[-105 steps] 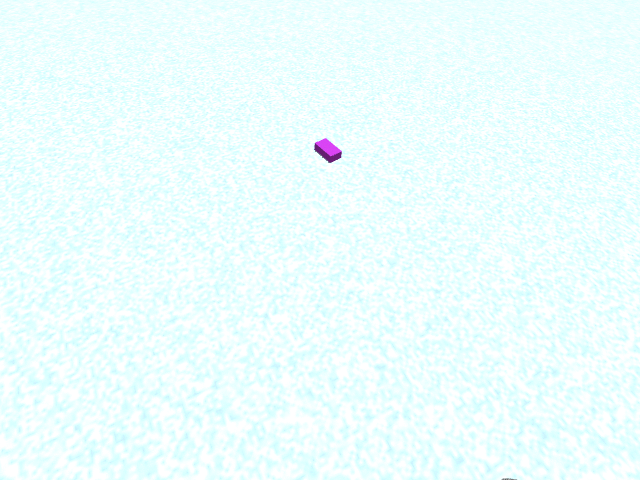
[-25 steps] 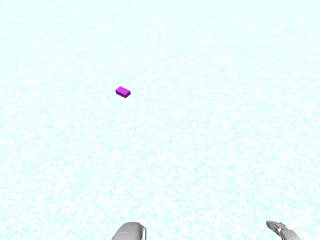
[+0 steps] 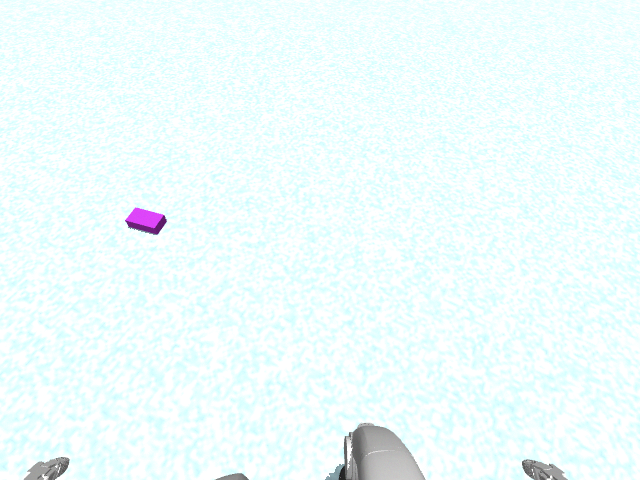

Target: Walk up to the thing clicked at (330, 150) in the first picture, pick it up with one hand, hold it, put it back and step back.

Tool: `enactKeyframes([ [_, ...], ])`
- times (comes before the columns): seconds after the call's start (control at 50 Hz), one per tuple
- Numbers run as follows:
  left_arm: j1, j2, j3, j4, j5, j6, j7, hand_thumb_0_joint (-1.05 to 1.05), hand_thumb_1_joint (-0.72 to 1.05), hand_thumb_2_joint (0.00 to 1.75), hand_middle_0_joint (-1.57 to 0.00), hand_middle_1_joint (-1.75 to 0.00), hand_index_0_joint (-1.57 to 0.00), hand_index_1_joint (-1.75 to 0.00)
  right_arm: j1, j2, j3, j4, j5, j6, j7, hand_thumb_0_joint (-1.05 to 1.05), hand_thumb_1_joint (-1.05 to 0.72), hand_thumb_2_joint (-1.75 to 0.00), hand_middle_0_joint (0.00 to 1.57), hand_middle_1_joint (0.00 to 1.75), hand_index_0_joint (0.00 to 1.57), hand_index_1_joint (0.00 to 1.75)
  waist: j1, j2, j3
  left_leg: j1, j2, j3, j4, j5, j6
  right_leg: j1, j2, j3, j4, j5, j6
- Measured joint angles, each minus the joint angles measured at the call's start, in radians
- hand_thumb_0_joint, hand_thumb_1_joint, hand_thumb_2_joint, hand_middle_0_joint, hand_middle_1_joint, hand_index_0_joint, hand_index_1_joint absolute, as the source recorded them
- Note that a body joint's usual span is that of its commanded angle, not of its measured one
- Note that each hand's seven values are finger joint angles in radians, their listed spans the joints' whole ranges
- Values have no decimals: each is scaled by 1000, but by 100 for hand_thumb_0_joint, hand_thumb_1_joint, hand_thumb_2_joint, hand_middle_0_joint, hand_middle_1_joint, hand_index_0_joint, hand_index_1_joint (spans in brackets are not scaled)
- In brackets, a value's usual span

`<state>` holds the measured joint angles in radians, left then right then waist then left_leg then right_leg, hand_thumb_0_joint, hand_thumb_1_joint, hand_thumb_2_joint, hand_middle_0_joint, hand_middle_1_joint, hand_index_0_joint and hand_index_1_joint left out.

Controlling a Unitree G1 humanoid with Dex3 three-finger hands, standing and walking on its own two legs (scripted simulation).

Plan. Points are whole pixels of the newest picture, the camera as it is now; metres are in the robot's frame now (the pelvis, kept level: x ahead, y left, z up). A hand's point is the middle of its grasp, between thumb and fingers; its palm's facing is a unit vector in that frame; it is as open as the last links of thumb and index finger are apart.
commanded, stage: walk up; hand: left
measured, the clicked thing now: (146, 220) +1.10 +0.58 -0.74
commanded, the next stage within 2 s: none
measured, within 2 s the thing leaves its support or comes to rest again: neither
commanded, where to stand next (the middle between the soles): +0.67 +0.51 m, yaw -22 degrees
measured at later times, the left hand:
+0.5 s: hand out of the picture +0.25 +0.46 -0.14, palm faces -0.16 -0.82 -0.55, open 7.4 cm
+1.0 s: hand out of the picture +0.48 +0.55 -0.12, palm faces -0.19 -0.80 -0.57, open 7.4 cm
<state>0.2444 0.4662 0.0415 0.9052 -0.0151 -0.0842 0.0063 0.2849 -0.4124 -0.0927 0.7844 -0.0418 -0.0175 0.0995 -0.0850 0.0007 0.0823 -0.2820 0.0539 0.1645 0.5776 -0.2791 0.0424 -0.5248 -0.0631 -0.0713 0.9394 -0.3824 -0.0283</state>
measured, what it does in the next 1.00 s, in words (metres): walks ahead: right foot, then left foot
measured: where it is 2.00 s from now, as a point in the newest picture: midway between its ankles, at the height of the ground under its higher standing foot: (121, 337)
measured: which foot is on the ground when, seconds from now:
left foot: down 0.00-0.10, up 0.12-0.48, down 0.50-0.86, up 0.88-1.00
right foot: up 0.00-0.10, down 0.12-0.52, up 0.54-0.84, down 0.86-1.00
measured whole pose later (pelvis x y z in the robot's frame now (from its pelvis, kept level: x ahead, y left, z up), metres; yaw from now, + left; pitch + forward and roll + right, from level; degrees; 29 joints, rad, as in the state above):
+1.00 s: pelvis +0.34 +0.27 -0.02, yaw -14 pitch -3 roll -2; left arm 0.31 0.41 0.04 0.85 0.01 -0.10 0.09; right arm 0.29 -0.44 -0.09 0.78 -0.05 0.09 0.08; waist -0.02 0.14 0.10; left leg -0.53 0.05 -0.02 1.24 -0.45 -0.01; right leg -0.40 -0.02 -0.10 0.74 -0.29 -0.04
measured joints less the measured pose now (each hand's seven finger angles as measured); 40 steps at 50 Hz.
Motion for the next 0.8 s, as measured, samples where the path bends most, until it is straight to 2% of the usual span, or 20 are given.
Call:
enactKeyframes([
  [0.04,-6,-16,0,-9,3,-2,-2,1,91,90,-20,-30,-20,-30,22,-16,-1,1,-5,7,0,1,-90,-90,21,30,20,30,-11,25,-3,35,-6,18,-6,-29,4,9,6,-19,-106,36,-1],
  [0.08,-4,-28,1,-20,8,-10,-3,1,90,90,-20,-30,-20,-30,41,-30,-3,3,-6,20,2,1,-90,-90,21,30,20,30,-16,47,-10,58,-8,34,26,-80,4,48,16,-33,-222,124,-4],
  [0.12,8,-22,9,-40,18,-25,3,1,90,90,-20,-30,-20,-30,60,-36,-2,3,-6,33,2,1,-90,-90,21,30,20,30,-7,60,-24,40,-3,32,140,-163,7,99,30,-33,-294,167,-21],
  [0.18,10,-38,11,-61,20,-27,28,1,90,90,-20,-30,-21,-30,39,-34,3,24,-10,63,-7,1,-91,-90,21,30,20,30,21,113,-14,-72,-13,-102,432,-207,-15,108,57,-36,-220,107,-22],
  [0.24,32,-53,3,-69,17,-21,36,1,90,90,-20,-30,-21,-30,8,-34,9,28,-8,71,-6,1,-91,-90,21,30,20,30,44,142,-13,-183,7,-167,549,-159,-37,154,61,-22,-246,91,-9],
  [0.38,118,-41,1,-61,34,-27,37,1,90,90,-20,-30,-21,-30,-57,-52,-9,-13,-13,65,17,1,-91,-90,21,30,20,30,84,123,-16,-310,89,-222,422,-69,-49,208,5,59,-241,26,40],
  [0.48,157,-11,3,-41,46,-20,42,1,90,90,-21,-30,-21,-30,-90,-89,-38,-32,-11,60,29,1,-91,-90,21,30,20,30,100,102,-29,-265,93,-189,269,-56,-34,207,-56,117,-181,-58,58],
  [0.5,161,0,5,-35,48,-14,45,1,90,90,-21,-30,-21,-30,-92,-93,-44,-37,-11,53,28,1,-91,-90,21,30,20,30,98,89,-31,-243,78,-172,239,-35,-44,199,-76,134,-149,-85,52],
  [0.52,155,14,10,-24,47,-6,50,1,90,90,-21,-30,-21,-30,-99,-87,-49,-40,-15,43,24,1,-91,-90,21,30,20,30,94,58,-20,-237,54,-145,262,-33,-61,177,-104,163,-86,-95,28],
  [0.54,142,20,14,-7,41,6,59,1,90,90,-21,-30,-21,-30,-101,-81,-49,-46,-15,32,18,1,-91,-90,21,30,20,30,90,46,-10,-237,46,-129,296,-56,-66,142,-94,197,6,-115,13],
  [0.56,125,20,14,11,35,16,68,1,90,90,-20,-30,-21,-30,-100,-75,-46,-48,-10,25,12,1,-91,-90,20,30,20,30,85,47,-5,-234,48,-121,315,-76,-63,100,-63,206,109,-133,-3],
  [0.6,97,26,10,37,21,22,75,1,90,90,-20,-30,-21,-30,-92,-46,-34,-43,-1,25,1,0,-91,-90,20,30,20,30,75,32,5,-197,45,-96,293,-89,-48,22,-19,181,252,-102,-17],
  [0.64,78,30,8,48,10,11,69,1,90,90,-20,-30,-20,-30,-74,-19,-18,-37,4,25,-8,0,-91,-90,21,30,20,30,63,13,12,-146,34,-70,239,-84,-32,-28,1,122,272,-53,-21],
  [0.74,55,-2,0,34,4,-4,55,1,90,90,-20,-30,-20,-30,-14,-5,2,-28,-6,32,-16,0,-91,-90,21,30,20,30,29,12,20,-36,-9,-14,125,-79,12,-45,20,-5,63,-10,-4],
  [0.8,52,-36,-4,16,8,-3,51,1,90,90,-20,-30,-20,-30,16,-17,1,-28,-15,49,-17,1,-90,-90,21,30,20,30,12,39,18,5,-31,13,108,-104,31,-5,35,-48,-72,33,-8],
])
